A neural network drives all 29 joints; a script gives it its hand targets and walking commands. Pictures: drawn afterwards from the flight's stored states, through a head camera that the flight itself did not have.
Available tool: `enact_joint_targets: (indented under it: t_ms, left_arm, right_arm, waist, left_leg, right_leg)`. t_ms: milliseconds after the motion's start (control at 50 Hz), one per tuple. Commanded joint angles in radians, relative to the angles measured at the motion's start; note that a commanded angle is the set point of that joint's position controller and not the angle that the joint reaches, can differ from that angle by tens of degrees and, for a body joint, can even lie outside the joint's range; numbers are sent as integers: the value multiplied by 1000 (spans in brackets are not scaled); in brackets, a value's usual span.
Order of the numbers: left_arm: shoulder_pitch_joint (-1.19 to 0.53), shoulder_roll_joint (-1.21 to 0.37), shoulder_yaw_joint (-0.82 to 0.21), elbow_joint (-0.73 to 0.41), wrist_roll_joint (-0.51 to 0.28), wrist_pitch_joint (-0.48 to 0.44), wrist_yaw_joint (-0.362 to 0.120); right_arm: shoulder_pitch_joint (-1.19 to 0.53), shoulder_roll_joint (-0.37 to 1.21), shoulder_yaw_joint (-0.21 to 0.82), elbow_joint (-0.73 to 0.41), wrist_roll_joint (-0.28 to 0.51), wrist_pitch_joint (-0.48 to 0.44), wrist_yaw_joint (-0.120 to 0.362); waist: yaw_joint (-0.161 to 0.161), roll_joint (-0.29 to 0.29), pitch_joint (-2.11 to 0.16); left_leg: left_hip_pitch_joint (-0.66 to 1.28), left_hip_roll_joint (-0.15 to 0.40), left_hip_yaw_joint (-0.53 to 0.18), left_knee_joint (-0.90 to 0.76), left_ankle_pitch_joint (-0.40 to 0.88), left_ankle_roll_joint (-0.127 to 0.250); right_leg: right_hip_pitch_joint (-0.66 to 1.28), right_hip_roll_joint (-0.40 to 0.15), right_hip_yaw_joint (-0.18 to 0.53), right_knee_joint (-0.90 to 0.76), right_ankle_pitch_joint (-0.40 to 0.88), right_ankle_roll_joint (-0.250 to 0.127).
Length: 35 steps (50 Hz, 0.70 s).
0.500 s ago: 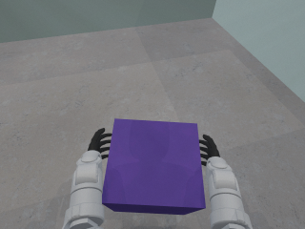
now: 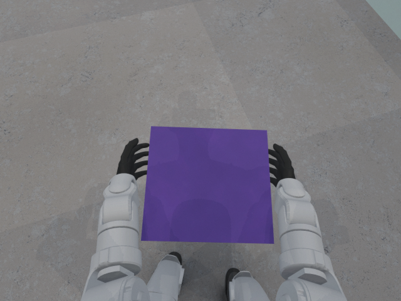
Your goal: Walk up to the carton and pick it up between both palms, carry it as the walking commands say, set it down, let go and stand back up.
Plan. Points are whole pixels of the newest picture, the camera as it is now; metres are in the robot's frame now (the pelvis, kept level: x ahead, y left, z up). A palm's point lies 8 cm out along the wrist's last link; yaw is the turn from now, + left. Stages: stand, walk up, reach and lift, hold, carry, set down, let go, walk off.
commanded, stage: set down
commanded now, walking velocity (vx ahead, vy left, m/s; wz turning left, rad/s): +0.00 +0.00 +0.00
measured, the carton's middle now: (204, 190) +0.35 +0.04 -0.15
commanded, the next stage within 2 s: none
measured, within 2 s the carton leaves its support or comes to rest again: neither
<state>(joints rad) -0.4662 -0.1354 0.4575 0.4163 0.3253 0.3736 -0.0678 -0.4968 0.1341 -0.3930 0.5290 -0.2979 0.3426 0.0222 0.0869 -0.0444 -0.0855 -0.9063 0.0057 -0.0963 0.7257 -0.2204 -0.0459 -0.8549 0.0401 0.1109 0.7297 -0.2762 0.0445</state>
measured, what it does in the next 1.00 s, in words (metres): lowers itself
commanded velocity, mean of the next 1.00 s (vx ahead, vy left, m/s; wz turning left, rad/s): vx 0.00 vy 0.00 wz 0.00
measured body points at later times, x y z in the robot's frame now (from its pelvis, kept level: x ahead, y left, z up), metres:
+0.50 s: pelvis -0.02 +0.00 -0.07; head +0.19 +0.02 +0.32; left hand +0.38 +0.22 -0.15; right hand +0.41 -0.11 -0.15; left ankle +0.06 +0.14 -0.70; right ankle +0.03 -0.15 -0.70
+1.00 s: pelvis -0.03 +0.00 -0.15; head +0.21 +0.03 +0.23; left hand +0.41 +0.23 -0.23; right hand +0.44 -0.10 -0.24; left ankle +0.06 +0.14 -0.70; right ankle +0.03 -0.15 -0.70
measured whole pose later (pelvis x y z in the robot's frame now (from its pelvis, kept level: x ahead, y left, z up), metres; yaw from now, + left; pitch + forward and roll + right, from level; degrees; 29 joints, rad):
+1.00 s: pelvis -0.03 +0.00 -0.15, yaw -1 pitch +47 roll -2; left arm -0.83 0.01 0.47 0.59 0.21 0.35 0.02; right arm -0.85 0.05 -0.41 0.62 -0.21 0.33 -0.07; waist 0.08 -0.05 -0.29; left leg -1.82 -0.05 -0.12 1.39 -0.40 -0.07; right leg -1.76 0.10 0.12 1.40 -0.47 0.08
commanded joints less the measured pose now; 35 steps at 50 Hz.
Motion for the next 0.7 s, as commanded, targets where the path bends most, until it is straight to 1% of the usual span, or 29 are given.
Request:
enact_joint_targets:
  t_ms: [0,120,320,540,680]
  left_arm:
    - [-497,-839,-563,74,-163,-18,-278]
    - [-593,-852,-569,88,-177,-12,-295]
    - [-696,-847,-568,112,-204,8,-311]
    - [-750,-816,-567,142,-232,-10,-304]
    - [-798,-794,-573,154,-253,-24,-286]
  right_arm:
    - [-569,875,549,16,159,-51,285]
    - [-655,891,550,18,167,-44,297]
    - [-751,903,549,15,189,-20,294]
    - [-801,906,563,25,215,-27,261]
    - [-843,891,565,38,232,-40,230]
  waist:
    - [24,39,-674]
    - [17,34,-769]
    - [20,29,-898]
    - [39,9,-1015]
    - [40,-1,-1076]
  left_leg:
    - [407,-115,117,25,297,9]
    - [319,-118,132,99,240,8]
    - [168,-120,152,219,177,10]
    - [-15,-123,158,355,214,12]
    - [-103,-125,162,433,215,7]
  right_leg:
    - [91,119,-115,-20,159,-38]
    - [-25,120,-132,55,101,-32]
    - [-168,129,-150,182,48,-18]
    - [-287,137,-152,321,96,-3]
    - [-362,143,-159,403,102,2]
